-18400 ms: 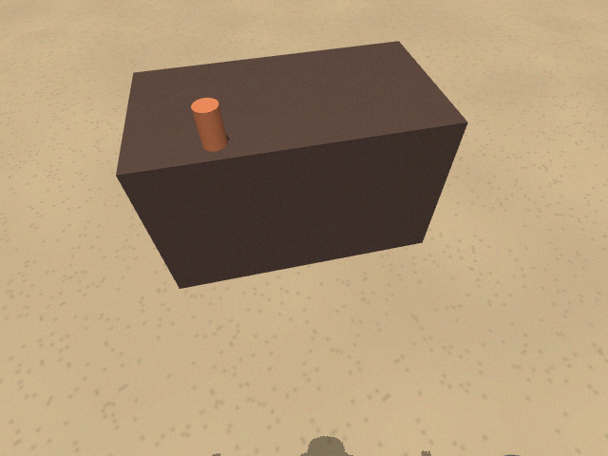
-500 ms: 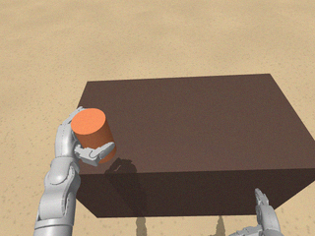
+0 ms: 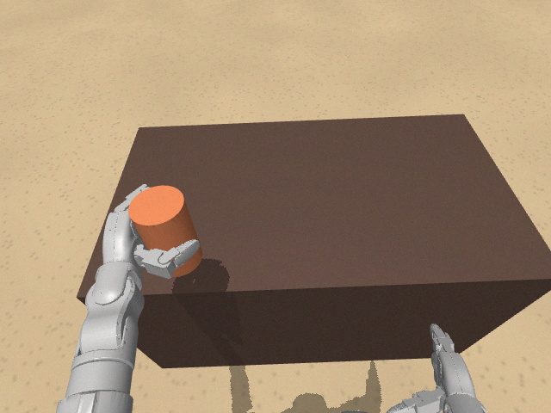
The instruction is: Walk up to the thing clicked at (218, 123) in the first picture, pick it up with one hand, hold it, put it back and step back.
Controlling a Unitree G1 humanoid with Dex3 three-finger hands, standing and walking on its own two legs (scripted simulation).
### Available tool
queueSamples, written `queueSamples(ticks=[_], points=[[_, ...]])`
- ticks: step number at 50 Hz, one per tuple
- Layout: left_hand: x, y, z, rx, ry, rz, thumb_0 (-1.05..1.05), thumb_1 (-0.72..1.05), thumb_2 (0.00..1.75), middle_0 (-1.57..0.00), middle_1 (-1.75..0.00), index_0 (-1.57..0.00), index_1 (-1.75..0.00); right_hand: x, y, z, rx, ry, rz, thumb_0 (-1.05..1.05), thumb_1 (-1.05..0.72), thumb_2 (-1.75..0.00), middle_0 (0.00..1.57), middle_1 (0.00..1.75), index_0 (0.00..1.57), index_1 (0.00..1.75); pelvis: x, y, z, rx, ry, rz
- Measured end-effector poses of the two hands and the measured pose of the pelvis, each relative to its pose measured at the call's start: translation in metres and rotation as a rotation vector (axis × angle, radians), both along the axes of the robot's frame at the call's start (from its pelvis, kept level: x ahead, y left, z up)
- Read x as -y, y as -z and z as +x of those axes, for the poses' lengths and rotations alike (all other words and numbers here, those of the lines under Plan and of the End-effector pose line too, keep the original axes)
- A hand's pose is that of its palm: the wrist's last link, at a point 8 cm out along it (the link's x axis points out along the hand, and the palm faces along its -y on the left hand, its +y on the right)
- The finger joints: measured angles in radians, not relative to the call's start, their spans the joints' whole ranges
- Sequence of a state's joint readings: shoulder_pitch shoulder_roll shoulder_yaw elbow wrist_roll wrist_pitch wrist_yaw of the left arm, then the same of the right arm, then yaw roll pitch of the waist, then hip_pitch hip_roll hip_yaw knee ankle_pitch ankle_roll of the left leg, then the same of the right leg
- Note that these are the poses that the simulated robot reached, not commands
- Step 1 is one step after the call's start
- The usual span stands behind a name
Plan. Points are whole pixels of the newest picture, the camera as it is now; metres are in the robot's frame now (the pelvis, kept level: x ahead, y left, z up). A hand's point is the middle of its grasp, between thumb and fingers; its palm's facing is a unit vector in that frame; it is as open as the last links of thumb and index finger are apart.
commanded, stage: crouch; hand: left
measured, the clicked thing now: (169, 233) +0.35 +0.17 +0.08
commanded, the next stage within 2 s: lower in 0.76 s
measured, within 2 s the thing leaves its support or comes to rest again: rests again in 1.70 s
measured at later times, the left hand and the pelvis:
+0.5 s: hand (190, 225) +0.41 +0.16 +0.01, palm faces +0.05 -1.00 +0.00, open 10.2 cm; pelvis -0.01 +0.00 -0.03, yaw -1 degrees
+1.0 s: hand (195, 222) +0.44 +0.16 -0.02, palm faces +0.08 -1.00 +0.00, open 10.2 cm; pelvis -0.01 +0.01 -0.05, yaw -1 degrees
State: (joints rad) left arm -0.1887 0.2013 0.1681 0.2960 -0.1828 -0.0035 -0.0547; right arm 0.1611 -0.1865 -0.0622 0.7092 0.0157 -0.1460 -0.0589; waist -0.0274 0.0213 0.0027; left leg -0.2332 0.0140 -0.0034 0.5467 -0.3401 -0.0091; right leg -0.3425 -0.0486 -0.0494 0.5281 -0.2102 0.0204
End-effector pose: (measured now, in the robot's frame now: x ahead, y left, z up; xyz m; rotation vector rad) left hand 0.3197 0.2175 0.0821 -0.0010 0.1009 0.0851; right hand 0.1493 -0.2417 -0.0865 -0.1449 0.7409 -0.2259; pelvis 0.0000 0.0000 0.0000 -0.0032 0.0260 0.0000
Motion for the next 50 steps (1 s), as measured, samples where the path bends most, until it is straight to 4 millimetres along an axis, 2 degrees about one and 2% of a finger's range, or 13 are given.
queueSamples(ticks=[10,17,24,34,50], points=[[0.004,0.035,0.038,0.006,0.014,-0.004,-0.01,-0.45,1.16,-0.70,-1.05,-0.72,-1.06,0.019,0.002,-0.019,-0.017,0.020,-0.071,-0.01,0.53,-0.05,0.05,0.05,0.06,0.05,0.001,0.013,-0.011,-0.084,0.008,0.003],[0.007,0.054,0.055,0.011,0.021,-0.012,-0.01,-0.46,1.16,-0.70,-1.04,-0.72,-1.06,0.027,-0.003,-0.025,-0.002,0.024,-0.110,-0.01,0.52,-0.06,0.05,0.05,0.06,0.05,-0.001,0.021,-0.013,-0.134,0.012,0.001],[0.006,0.071,0.064,0.011,0.030,-0.005,-0.01,-0.46,1.16,-0.70,-1.04,-0.72,-1.06,0.021,-0.006,-0.022,0.022,-0.008,-0.124,-0.01,0.52,-0.06,0.05,0.05,0.05,0.05,-0.003,0.029,-0.014,-0.174,0.013,-0.005],[0.005,0.082,0.078,0.027,0.029,-0.005,-0.01,-0.45,1.16,-0.70,-1.04,-0.72,-1.06,0.006,-0.007,-0.022,0.045,-0.053,-0.113,-0.01,0.51,-0.06,0.05,0.05,0.06,0.05,-0.007,0.040,-0.014,-0.216,0.012,-0.013],[0.007,0.103,0.094,0.020,0.006,-0.004,-0.01,-0.45,1.16,-0.69,-1.05,-0.72,-1.06,0.005,-0.001,-0.025,0.022,-0.066,-0.124,-0.01,0.51,-0.06,0.05,0.05,0.06,0.05,-0.008,0.053,-0.014,-0.268,0.013,-0.016]])
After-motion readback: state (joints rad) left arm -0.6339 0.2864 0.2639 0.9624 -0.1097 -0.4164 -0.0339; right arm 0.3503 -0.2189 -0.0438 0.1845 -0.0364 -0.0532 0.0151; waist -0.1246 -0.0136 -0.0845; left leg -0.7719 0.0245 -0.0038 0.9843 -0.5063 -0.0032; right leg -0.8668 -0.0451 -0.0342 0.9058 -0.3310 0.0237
